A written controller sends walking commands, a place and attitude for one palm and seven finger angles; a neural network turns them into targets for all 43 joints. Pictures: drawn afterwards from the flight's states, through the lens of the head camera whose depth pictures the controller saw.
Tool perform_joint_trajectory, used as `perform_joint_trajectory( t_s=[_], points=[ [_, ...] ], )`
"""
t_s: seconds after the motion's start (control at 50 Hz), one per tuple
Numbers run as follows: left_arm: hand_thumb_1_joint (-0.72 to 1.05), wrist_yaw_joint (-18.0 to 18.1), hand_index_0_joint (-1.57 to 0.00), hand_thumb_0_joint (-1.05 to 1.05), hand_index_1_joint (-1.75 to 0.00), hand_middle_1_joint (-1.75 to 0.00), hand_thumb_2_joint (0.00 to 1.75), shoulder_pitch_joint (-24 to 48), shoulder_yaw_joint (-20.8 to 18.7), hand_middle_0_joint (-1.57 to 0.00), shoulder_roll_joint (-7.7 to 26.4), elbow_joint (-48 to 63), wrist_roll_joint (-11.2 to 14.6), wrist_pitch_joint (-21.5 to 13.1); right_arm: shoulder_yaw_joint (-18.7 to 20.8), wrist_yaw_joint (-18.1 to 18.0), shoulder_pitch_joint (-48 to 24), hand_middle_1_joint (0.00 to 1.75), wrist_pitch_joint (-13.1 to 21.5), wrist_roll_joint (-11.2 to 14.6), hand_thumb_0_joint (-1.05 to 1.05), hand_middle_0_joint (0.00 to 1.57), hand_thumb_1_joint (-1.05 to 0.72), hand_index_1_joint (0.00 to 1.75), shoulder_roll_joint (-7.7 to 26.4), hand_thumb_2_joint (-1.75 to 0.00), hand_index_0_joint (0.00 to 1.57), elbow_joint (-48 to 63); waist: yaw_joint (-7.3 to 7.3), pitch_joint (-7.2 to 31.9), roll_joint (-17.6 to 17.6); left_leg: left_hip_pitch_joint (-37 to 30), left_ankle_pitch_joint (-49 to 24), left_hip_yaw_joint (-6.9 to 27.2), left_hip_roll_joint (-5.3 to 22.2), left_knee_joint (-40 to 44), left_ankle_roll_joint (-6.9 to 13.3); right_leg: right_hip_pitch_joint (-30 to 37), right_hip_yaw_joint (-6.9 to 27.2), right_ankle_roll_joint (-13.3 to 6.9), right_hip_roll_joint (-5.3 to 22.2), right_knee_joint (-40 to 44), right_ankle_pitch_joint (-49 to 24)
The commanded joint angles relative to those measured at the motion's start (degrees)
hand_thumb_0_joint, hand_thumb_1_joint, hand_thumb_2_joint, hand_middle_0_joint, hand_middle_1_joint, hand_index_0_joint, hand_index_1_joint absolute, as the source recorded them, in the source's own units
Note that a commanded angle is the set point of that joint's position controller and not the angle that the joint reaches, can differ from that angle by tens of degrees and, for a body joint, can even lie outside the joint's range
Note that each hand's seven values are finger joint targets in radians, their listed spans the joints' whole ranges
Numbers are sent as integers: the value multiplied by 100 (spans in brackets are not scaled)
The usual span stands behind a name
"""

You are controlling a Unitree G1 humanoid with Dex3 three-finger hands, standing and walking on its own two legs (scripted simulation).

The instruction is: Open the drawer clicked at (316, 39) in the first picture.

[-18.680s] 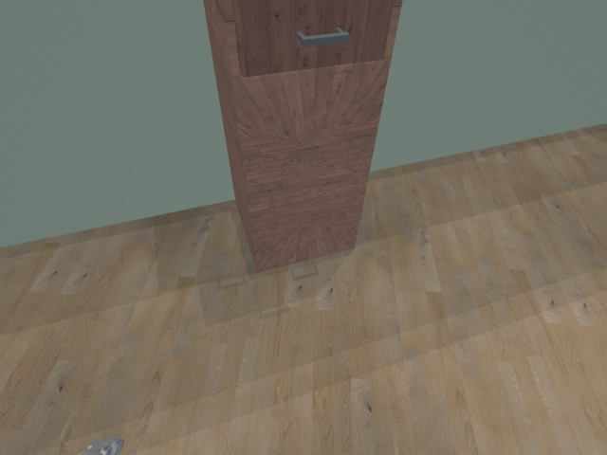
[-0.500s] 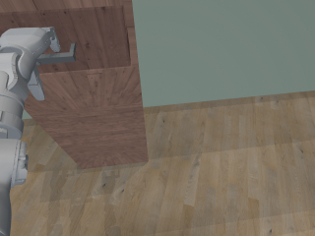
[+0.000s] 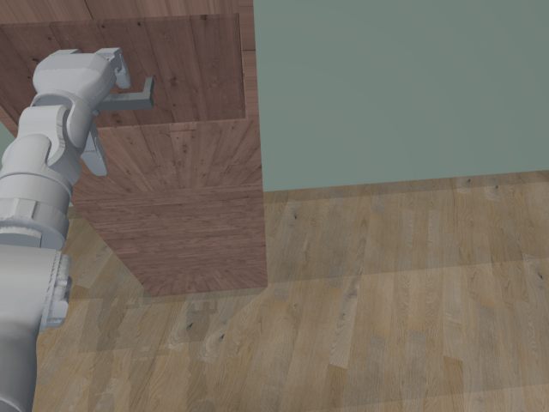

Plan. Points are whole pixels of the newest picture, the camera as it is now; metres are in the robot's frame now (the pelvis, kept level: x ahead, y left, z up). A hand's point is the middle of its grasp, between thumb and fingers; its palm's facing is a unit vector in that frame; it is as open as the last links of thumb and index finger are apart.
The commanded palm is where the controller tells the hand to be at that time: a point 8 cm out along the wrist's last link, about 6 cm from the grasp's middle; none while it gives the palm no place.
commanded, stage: lower the fingers behind the handle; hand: left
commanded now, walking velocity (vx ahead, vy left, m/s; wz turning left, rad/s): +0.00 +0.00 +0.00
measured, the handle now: (114, 94) +0.55 +0.23 +0.15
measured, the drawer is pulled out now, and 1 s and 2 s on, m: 0.00 0.00 0.00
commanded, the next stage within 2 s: lift the fingers back up to retry in 0.70 s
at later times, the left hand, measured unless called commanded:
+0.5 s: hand (97, 118) +0.50 +0.24 +0.15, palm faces +0.01 +0.03 -1.00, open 13.8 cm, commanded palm +0.47 +0.25 +0.18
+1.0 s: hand (96, 114) +0.50 +0.24 +0.16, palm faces +0.00 +0.00 -1.00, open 13.8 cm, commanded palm +0.47 +0.25 +0.21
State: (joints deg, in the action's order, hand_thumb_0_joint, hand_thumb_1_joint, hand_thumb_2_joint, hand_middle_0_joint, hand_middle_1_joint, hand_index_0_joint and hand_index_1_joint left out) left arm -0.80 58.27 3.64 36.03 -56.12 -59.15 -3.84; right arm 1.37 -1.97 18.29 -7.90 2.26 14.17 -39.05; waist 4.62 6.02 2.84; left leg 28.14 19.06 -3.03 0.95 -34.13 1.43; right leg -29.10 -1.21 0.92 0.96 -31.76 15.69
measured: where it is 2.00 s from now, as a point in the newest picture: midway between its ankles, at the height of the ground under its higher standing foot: outside the picture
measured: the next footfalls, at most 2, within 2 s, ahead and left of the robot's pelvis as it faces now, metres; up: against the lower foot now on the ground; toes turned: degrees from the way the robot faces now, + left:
none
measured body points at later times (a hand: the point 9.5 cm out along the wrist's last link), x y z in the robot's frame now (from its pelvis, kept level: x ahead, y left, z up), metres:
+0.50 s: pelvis -0.01 -0.01 +0.00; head +0.06 -0.01 +0.44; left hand +0.49 +0.24 +0.21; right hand +0.03 -0.29 -0.13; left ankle -0.03 +0.10 -0.73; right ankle -0.01 -0.13 -0.73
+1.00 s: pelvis -0.01 +0.00 +0.00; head +0.06 -0.01 +0.44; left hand +0.49 +0.24 +0.21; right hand +0.03 -0.28 -0.13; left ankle -0.03 +0.10 -0.73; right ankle -0.01 -0.13 -0.73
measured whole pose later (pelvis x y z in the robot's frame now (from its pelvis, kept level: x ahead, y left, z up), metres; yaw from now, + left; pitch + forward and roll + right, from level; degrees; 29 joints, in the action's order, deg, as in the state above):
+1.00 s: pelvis -0.01 +0.00 +0.00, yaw -1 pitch +14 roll -1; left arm -0.7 58.4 2.1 38.2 -56.5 -59.2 -4.6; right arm 1.3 -3.5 19.2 -7.1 2.7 15.5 -38.4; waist 5.7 5.7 2.5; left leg 29.9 19.0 -3.3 1.6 -35.4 1.2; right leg -31.1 -0.8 0.6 0.3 -32.9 15.3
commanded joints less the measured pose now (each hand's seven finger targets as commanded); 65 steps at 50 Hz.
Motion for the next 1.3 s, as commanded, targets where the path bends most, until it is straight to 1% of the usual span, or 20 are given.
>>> perform_joint_trajectory(
  t_s=[0.0, 0.04, 0.1, 0.16, 0.22, 0.28, 0.42, 0.54, 0.74, 0.78, 0.82, 0.88, 0.9, 0.96, 1.0, 1.02, 1.08, 1.1, 1.14, 1.28],
  points=[
    [-50, 84, -30, 0, -120, -120, 30, 2216, -342, -30, 1202, 658, 25, 18, 303, -64, 504, 30, 110, -29, 0, 20, -90, 30, 1040, -90, 20, 443, 54, 1754, -214, -1048, -2585, 188, -64, 187, 80, 770, -77, -261, -293, 104, -1713],
    [-50, 97, -30, 0, -120, -120, 30, 2146, -256, -30, 1090, 603, 40, 36, 307, -66, 503, 30, 118, -20, 0, 20, -90, 30, 1014, -90, 20, 469, 76, 1680, -221, -1032, -2429, 173, -64, 176, 89, 665, -75, -248, -289, 97, -1616],
    [-50, 119, -30, 0, -120, -120, 30, 2109, -516, -30, 1425, 608, 28, 8, 312, -102, 561, 30, 112, -35, 0, 20, -90, 30, 1064, -90, 20, 466, 33, 1894, -345, -920, -2362, 142, -91, 155, 97, 868, -39, -251, -273, 67, -1700],
    [-50, 124, -30, 0, -120, -120, 30, 1934, -285, -30, 1145, 488, 39, 64, 298, -88, 549, 30, 112, -14, 0, 20, -90, 30, 1032, -90, 20, 473, 40, 1700, -306, -828, -2265, 113, -91, 152, 91, 751, -44, -235, -270, 74, -1680],
    [-50, 146, -30, 0, -120, -120, 30, 1910, -420, -30, 1387, 442, -20, 92, 292, -99, 564, 30, 96, -9, 0, 20, -90, 30, 1049, -90, 20, 481, 17, 1758, -298, -694, -2164, 85, -111, 127, 98, 853, -8, -237, -267, 43, -1700],
    [-50, 127, -30, 0, -120, -120, 30, 1625, -364, -30, 1256, 409, -16, 120, 304, -97, 561, 30, 97, -10, 0, 20, -90, 30, 1042, -90, 20, 515, -28, 1708, -309, -665, -2130, 48, -105, 129, 91, 850, -23, -239, -267, 38, -1680],
    [-50, 109, -30, 0, -120, -120, 30, 1926, -356, -30, 1428, 338, 6, 157, 287, -151, 535, 30, 130, 36, 0, 20, -90, 30, 1072, -90, 20, 507, 81, 1481, -288, -477, -1628, 33, -110, 181, 104, 775, 32, -215, -247, 127, -1347],
    [-50, 75, -30, 0, -120, -120, 30, 1802, -417, -30, 1452, 476, 22, 87, 299, -164, 602, 30, 164, 7, 0, 20, -90, 30, 1060, -90, 20, 534, 23, 1875, -290, -616, -1885, 15, -120, 119, 122, 967, 57, -205, -242, 68, -1644],
    [-50, 98, -30, 0, -120, -120, 30, 1777, -424, -30, 1557, 229, 21, 45, 260, -204, 600, 30, 200, 51, 0, 20, -90, 30, 1090, -90, 20, 488, 83, 1419, -429, -363, -1468, 18, -122, 199, 113, 793, 59, -186, -239, 166, -1306],
    [-50, 124, -30, 0, -120, -120, 30, 1897, -406, -30, 1549, 283, -12, 52, 259, -192, 607, 30, 216, 33, 0, 20, -90, 30, 1085, -90, 20, 493, 76, 1532, -323, -420, -1578, 24, -120, 180, 102, 783, 48, -193, -236, 115, -1363],
    [-50, 139, -30, 0, -120, -120, 30, 2083, -624, -30, 1862, 469, -20, 38, 271, -201, 598, 30, 210, 28, 0, 20, -90, 30, 1084, -90, 20, 507, 41, 1854, -222, -539, -1670, 18, -120, 163, 109, 943, 84, -186, -229, 111, -1446],
    [-50, 140, -30, 0, -120, -120, 30, 2436, -474, -30, 1683, 711, -2, 71, 280, -188, 598, 30, 230, 16, 0, 20, -90, 30, 1033, -90, 20, 514, 65, 2058, 31, -778, -1960, 50, -117, 133, 108, 942, 62, -205, -244, 78, -1609],
    [-50, 130, -30, 0, -120, -120, 30, 2488, -639, -30, 1841, 816, 21, 45, 297, -190, 616, 30, 223, -3, 0, 20, -90, 30, 1055, -90, 20, 496, 60, 2232, -74, -850, -2071, 65, -105, 118, 116, 1059, 57, -201, -247, 87, -1693],
    [-50, 109, -30, 0, -120, -120, 30, 2664, -707, -30, 1999, 829, 20, 59, 270, -212, 560, 30, 226, 14, 0, 20, -90, 30, 1047, -90, 20, 503, 50, 2158, -74, -822, -2096, 89, -119, 161, 118, 1122, 56, -186, -244, 103, -1758],
    [-50, 86, -30, 0, -120, -120, 30, 2739, -740, -30, 1980, 1177, 53, -11, 295, -190, 529, 30, 236, -4, 0, 20, -90, 30, 1031, -90, 20, 538, -18, 2347, 198, -1060, -2441, 103, -106, 155, 112, 1179, 45, -224, -260, 101, -1890],
    [-50, 102, -30, 0, -120, -120, 30, 2732, -917, -30, 2195, 1291, 42, -39, 300, -190, 527, 30, 239, -9, 0, 20, -90, 30, 1033, -90, 20, 528, -73, 2466, 233, -1158, -2595, 113, -94, 146, 117, 1241, 53, -218, -261, 87, -1984],
    [-50, 52, -30, 0, -120, -120, 30, 2724, -748, -30, 1928, 1454, 100, -30, 310, -161, 472, 30, 231, 9, 0, 20, -90, 30, 1004, -90, 20, 551, -52, 2335, 230, -1315, -2865, 161, -73, 157, 101, 1165, 3, -217, -283, 128, -1997],
    [-50, 30, -30, 0, -120, -120, 30, 2889, -701, -30, 1893, 1569, 128, -57, 320, -156, 475, 30, 231, -5, 0, 20, -90, 30, 1032, -90, 20, 513, 18, 2383, 172, -1382, -2945, 171, -56, 160, 106, 1200, 10, -221, -280, 165, -2055],
    [-50, -9, -30, 0, -120, -120, 30, 2777, -849, -30, 2096, 1571, 140, -20, 314, -157, 449, 30, 220, 20, 0, 20, -90, 30, 1042, -90, 20, 507, -52, 2340, 198, -1428, -3039, 190, -66, 190, 105, 1232, 0, -223, -288, 168, -2095],
    [-50, -298, -30, 0, -120, -120, 30, 3163, -456, -30, 1736, 1664, 227, 124, 310, -119, 397, 30, 217, 41, 0, 20, -90, 30, 1035, -90, 20, 424, 6, 2258, 325, -1781, -3292, 245, -58, 277, 59, 1139, -41, -248, -290, 305, -2046]
  ],
)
